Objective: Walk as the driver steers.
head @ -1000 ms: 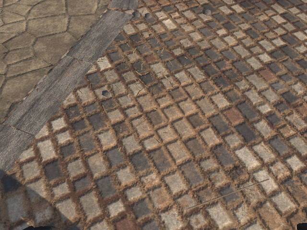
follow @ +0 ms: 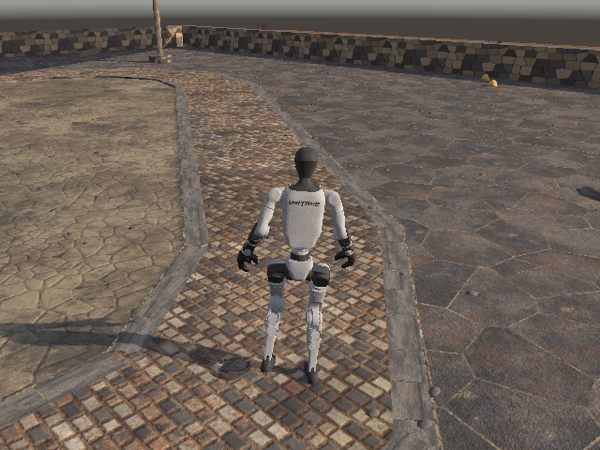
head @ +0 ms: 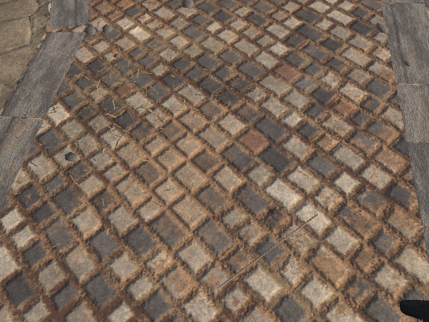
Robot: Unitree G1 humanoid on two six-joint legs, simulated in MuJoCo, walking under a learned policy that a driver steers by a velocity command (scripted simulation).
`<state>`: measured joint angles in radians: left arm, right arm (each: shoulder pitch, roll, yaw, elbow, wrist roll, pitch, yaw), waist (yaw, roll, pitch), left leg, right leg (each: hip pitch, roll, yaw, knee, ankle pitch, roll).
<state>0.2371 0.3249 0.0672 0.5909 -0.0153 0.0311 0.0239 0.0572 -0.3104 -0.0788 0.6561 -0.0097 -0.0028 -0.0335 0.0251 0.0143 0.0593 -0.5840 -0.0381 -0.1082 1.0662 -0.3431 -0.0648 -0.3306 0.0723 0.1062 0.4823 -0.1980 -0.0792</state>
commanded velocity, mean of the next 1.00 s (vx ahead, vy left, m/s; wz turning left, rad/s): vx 0.00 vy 0.00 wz -0.12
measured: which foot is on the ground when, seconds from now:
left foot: up 0.00-0.30, down 0.32-0.68, up 0.70-1.00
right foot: down 0.00-0.32, up 0.34-0.64, down 0.66-1.00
